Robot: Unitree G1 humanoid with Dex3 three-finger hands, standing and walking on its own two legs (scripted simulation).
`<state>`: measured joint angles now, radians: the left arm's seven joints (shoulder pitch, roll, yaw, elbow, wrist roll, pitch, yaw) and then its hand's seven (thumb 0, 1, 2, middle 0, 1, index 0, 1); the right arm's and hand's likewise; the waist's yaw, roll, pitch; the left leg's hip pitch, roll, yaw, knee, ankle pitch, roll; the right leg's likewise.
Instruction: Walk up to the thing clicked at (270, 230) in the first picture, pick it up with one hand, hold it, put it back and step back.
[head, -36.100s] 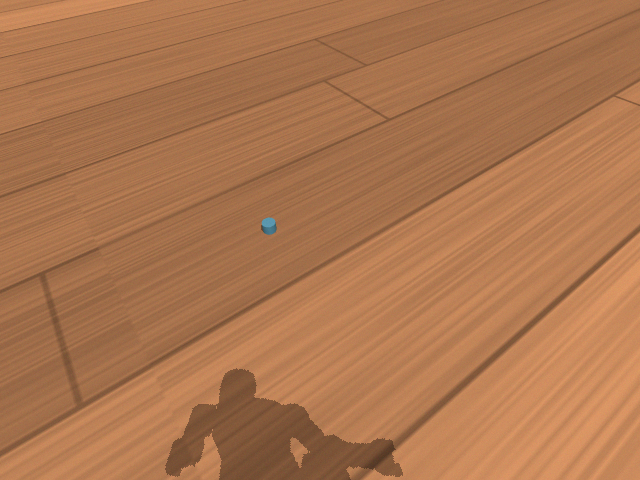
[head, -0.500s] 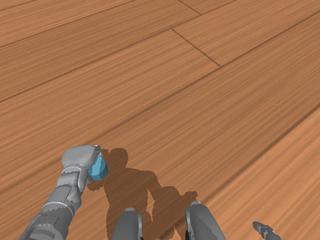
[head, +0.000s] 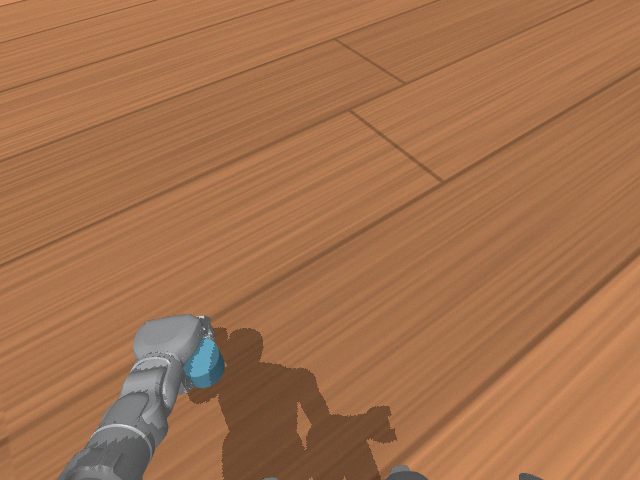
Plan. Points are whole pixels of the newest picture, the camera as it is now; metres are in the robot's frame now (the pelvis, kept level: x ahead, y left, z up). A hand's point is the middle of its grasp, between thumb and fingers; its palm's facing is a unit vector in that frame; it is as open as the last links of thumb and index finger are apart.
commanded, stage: lift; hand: left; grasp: from above
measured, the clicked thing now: (202, 362) +0.33 +0.19 -0.12
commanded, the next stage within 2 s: hold in 0.04 s
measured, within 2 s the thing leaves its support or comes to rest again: neither
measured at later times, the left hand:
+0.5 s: hand (168, 353) +0.32 +0.21 -0.04, palm faces -0.44 -0.04 -0.90, open 8.6 cm
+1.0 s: hand (162, 358) +0.30 +0.21 -0.02, palm faces -0.45 -0.04 -0.89, open 8.6 cm
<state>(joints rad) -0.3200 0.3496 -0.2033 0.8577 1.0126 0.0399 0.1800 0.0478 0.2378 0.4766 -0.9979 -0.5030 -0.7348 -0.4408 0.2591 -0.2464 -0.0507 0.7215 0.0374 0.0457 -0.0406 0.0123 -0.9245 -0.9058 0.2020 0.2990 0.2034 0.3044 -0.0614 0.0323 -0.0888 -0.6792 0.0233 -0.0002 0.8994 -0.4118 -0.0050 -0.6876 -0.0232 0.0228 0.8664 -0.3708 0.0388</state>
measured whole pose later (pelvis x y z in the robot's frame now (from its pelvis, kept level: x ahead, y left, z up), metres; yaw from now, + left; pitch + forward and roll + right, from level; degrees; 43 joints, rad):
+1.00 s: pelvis +0.00 +0.00 +0.04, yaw -1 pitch +2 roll +0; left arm -0.24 0.37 -0.24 0.68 1.01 0.03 0.03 0.08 0.27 0.42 -1.02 -0.47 -0.75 -0.40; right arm 0.21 -0.26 -0.04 0.68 0.06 0.07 -0.03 0.01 -0.92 -0.90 0.20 0.30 0.20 0.30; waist -0.01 0.05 -0.03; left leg -0.35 0.02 0.03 0.61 -0.30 0.00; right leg -0.38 -0.03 0.04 0.60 -0.26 0.04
